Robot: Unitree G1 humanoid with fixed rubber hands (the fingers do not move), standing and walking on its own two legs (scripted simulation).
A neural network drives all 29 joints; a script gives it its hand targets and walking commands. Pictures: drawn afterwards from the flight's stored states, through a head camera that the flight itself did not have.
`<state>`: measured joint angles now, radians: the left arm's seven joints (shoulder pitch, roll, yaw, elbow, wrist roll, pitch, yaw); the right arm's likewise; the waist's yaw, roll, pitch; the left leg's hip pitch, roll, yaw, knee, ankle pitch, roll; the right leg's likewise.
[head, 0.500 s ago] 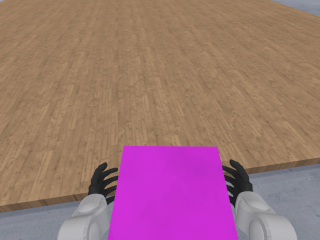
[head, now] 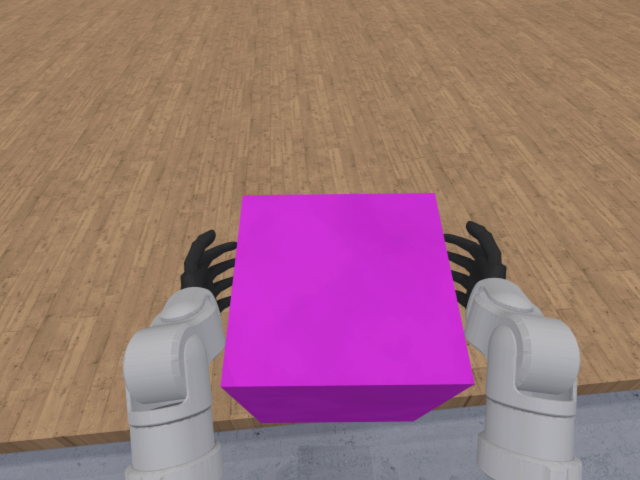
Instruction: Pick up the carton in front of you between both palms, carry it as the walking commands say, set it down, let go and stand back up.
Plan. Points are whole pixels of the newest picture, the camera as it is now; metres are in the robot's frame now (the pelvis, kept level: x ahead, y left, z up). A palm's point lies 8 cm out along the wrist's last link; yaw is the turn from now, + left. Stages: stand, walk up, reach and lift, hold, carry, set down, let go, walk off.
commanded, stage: carry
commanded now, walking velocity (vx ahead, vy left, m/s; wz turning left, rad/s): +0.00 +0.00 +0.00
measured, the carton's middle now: (337, 321) +0.32 +0.00 +0.06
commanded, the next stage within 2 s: none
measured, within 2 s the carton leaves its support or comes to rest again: neither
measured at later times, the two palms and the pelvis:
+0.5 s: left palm (228, 250) +0.42 +0.15 +0.09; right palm (452, 249) +0.41 -0.15 +0.09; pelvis +0.07 +0.01 +0.01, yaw -1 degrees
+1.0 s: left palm (234, 236) +0.44 +0.14 +0.10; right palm (455, 230) +0.44 -0.16 +0.10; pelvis +0.12 -0.01 +0.00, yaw +0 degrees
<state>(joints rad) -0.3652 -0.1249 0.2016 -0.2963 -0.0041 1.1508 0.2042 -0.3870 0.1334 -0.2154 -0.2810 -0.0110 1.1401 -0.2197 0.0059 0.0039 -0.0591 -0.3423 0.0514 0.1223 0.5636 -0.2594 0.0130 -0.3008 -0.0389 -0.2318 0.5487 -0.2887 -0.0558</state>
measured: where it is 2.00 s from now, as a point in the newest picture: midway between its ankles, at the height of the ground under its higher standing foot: outside the picture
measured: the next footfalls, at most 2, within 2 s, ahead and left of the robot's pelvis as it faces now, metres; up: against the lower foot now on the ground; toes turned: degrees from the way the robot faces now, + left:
right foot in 0.80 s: +0.13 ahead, -0.09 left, +0.00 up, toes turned -9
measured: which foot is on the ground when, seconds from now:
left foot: down 0.00-1.00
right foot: down 0.00-0.68, up 0.70-0.78, down 0.80-1.00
